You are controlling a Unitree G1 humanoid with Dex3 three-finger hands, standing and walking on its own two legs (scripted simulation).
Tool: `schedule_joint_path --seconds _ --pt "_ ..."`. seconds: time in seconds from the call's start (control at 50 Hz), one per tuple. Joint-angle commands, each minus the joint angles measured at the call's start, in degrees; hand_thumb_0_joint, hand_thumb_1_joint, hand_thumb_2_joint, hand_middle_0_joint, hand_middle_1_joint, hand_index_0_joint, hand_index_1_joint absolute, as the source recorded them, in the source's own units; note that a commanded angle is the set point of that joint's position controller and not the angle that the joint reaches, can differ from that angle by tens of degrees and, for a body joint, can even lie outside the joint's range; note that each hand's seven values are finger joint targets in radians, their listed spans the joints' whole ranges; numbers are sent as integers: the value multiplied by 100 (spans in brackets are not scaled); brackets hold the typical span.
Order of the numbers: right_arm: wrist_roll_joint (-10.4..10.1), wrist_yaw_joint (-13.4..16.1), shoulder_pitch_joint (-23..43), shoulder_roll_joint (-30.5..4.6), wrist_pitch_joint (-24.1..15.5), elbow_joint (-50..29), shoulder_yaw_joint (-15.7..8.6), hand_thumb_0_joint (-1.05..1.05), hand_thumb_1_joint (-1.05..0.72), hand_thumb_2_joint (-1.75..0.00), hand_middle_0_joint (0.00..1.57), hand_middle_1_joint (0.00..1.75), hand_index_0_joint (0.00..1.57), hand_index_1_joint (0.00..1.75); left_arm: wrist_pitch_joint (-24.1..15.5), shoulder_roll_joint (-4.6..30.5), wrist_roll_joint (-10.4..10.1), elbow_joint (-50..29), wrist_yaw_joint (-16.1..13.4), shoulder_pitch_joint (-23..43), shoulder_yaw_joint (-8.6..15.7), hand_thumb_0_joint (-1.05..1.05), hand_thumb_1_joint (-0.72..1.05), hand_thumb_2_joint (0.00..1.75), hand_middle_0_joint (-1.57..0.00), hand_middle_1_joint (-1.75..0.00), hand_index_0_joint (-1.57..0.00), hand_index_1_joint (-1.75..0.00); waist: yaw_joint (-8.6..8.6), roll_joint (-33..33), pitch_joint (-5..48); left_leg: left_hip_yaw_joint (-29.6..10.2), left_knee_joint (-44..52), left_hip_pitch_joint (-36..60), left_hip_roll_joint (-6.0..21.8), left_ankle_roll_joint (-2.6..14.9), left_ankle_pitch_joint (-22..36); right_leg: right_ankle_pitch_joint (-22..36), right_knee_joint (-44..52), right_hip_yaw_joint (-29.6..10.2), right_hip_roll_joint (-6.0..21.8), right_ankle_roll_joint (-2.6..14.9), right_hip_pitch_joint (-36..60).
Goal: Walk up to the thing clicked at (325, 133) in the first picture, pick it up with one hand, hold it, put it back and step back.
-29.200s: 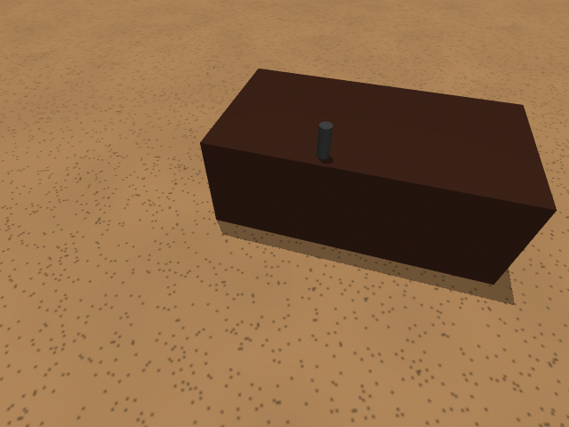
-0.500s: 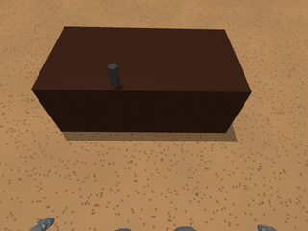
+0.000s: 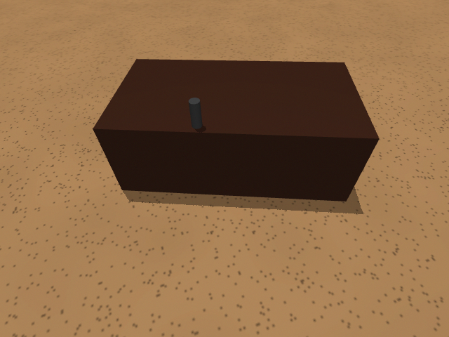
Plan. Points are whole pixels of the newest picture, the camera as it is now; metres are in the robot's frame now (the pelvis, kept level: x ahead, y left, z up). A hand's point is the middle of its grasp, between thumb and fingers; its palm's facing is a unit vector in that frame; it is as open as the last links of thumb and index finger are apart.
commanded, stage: step back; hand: left
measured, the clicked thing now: (195, 113) +1.04 +0.19 -0.24
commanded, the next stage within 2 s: stand in 0.80 s
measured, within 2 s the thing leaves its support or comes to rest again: neither
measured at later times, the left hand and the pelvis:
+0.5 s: hand out of the picture +0.09 +0.28 -0.15, palm faces +0.00 -0.93 -0.37, open 7.4 cm; pelvis +0.03 +0.01 +0.00, yaw -1 degrees
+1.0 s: hand out of the picture +0.16 +0.27 -0.13, palm faces -0.05 -0.94 -0.34, open 7.4 cm; pelvis +0.05 +0.02 +0.02, yaw -2 degrees
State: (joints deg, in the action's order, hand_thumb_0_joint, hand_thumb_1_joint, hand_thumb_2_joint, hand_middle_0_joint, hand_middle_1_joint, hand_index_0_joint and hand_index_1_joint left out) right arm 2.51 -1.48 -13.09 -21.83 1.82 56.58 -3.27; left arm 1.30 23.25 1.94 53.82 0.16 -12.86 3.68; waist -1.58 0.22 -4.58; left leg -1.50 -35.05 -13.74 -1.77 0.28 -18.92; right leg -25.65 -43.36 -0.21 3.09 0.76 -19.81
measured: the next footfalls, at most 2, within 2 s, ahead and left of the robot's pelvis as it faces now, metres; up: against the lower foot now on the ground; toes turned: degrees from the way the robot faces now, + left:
none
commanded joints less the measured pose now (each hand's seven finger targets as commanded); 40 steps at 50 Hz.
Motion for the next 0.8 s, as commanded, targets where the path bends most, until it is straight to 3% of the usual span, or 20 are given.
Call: schedule_joint_path --seconds 0.0,0.08,0.12,0.14,0.16,0.18,0.22,0.28,0.32,0.36,0.38,0.4,0.42,0.44,0.46,0.5,0.54,0.62,0.76,0.78 --pt "22 156 727 -1379 -400 -580 -241 0 -90 -90 20 30 20 30 -224 1014 -107 -383 32 374 244 0 90 90 -20 -30 -20 -30 -8 -506 -207 -2127 2139 -318 1515 960 -2094 -34 -664 -456 -49 42 -706" --pt "50 100 672 -1404 -318 -546 -315 0 -90 -90 20 30 20 30 -319 973 -63 -108 78 92 263 0 90 90 -20 -30 -20 -30 102 -1048 78 -1265 1814 -711 1221 765 -1745 68 829 148 -299 -19 603" --pt "-33 95 696 -1141 -219 -523 -241 0 -90 -90 20 30 20 30 -401 882 -18 59 -4 -215 283 0 90 90 -20 -30 -20 -30 -168 -724 193 -766 885 -979 943 514 -1300 684 2058 136 -427 66 1573" --pt "-68 98 629 -863 -216 -611 -169 0 -90 -90 20 30 20 30 -456 1168 59 86 -60 -272 367 0 90 90 -20 -30 -20 -30 -189 17 242 -484 9 -1715 539 274 -1114 166 2347 -994 70 286 2034" --pt "-70 141 766 -727 -214 -653 -148 0 -90 -90 20 30 20 30 -477 1676 70 116 -88 -415 464 0 90 90 -20 -30 -20 -30 -343 956 134 -198 -1074 -2128 -97 100 -1379 -1535 3139 -2889 1282 793 1556" --pt "-35 183 672 -1052 -210 -574 -255 0 -90 -90 20 30 20 30 -507 1875 89 -63 -79 -22 512 0 90 90 -20 -30 -20 -30 -225 680 -252 -581 -1684 -1778 175 14 -1396 -2037 3282 -3435 1950 1251 639" --pt "-92 144 364 -1097 -263 -424 -266 0 -90 -90 20 30 20 30 -545 1484 14 -172 -110 257 422 0 90 90 -20 -30 -20 -30 -14 193 -252 -685 -1730 -1765 363 58 -899 -977 2946 -2616 1555 1138 841" --pt "-64 97 226 -956 -287 -317 -232 0 -90 -90 20 30 20 30 -553 1389 24 -161 -96 347 364 0 90 90 -20 -30 -20 -30 15 715 141 -253 -1023 -1088 460 -25 -680 361 2592 -1609 1160 915 741" --pt "-44 87 234 -863 -327 -283 -234 0 -90 -90 20 30 20 30 -520 1310 -6 -207 -71 462 301 0 90 90 -20 -30 -20 -30 68 830 280 95 -207 -513 353 -36 -542 1424 2257 -1149 1035 856 611" --pt "-36 124 160 -808 -359 -162 -253 0 -90 -90 20 30 20 30 -449 1200 -61 -246 -64 567 196 0 90 90 -20 -30 -20 -30 241 621 448 340 858 396 159 3 422 2347 1571 -702 790 622 314" --pt "-24 171 120 -898 -377 -125 -280 0 -90 -90 20 30 20 30 -420 992 -83 -242 -59 474 82 0 90 90 -20 -30 -20 -30 274 320 555 -1 1123 905 344 56 1005 2556 1172 -549 602 406 6" --pt "26 212 174 -1187 -407 -157 -323 0 -90 -90 20 30 20 30 -391 725 -143 -284 -58 434 4 0 90 90 -20 -30 -20 -30 239 -461 746 -1155 1419 925 1217 310 1231 2123 610 -226 134 148 -189" --pt "-27 206 620 -1434 -413 -296 -292 0 -90 -90 20 30 20 30 -316 707 -222 -166 -80 300 -6 0 90 90 -20 -30 -20 -30 35 -818 680 -1937 1749 308 1895 797 271 346 525 28 -283 -5 -41" --pt "-77 168 813 -1481 -392 -296 -290 0 -90 -90 20 30 20 30 -303 960 -192 -5 -91 287 69 0 90 90 -20 -30 -20 -30 24 -675 580 -1775 1665 -287 1931 1061 -1 -243 409 -96 -166 11 603" --pt "-53 156 1000 -1360 -365 -276 -240 0 -90 -90 20 30 20 30 -328 878 -164 44 -87 243 20 0 90 90 -20 -30 -20 -30 -59 -578 520 -1432 1529 -234 1733 908 174 -3 999 -88 -157 59 696" --pt "-92 162 1146 -1150 -350 -244 -148 0 -90 -90 20 30 20 30 -403 942 -129 169 -100 264 27 0 90 90 -20 -30 -20 -30 -77 -642 570 -751 1159 -210 1212 414 1108 1511 1623 -353 11 109 1097" --pt "-136 172 1100 -1047 -354 -177 -109 0 -90 -90 20 30 20 30 -432 1128 -142 242 -108 336 55 0 90 90 -20 -30 -20 -30 27 -491 662 -438 949 -82 938 234 1406 2310 1648 -577 210 138 1177" --pt "-157 189 1109 -1046 -350 30 -124 0 -90 -90 20 30 20 30 -433 1063 -166 272 -142 611 11 0 90 90 -20 -30 -20 -30 95 -206 903 -241 816 537 937 251 2478 3023 1710 -549 291 111 1180" --pt "-169 202 1340 -972 -318 166 -139 0 -90 -90 20 30 20 30 -388 977 -140 354 -163 808 -17 0 90 90 -20 -30 -20 -30 102 -95 977 -104 991 693 963 246 2607 3123 1760 -464 292 64 1325" --pt "-224 181 1211 -992 -356 208 -62 0 -90 -90 20 30 20 30 -365 789 -199 514 -136 795 -101 0 90 90 -20 -30 -20 -30 138 -19 981 -358 1230 830 1022 258 2787 3083 1939 -449 295 -1 1407"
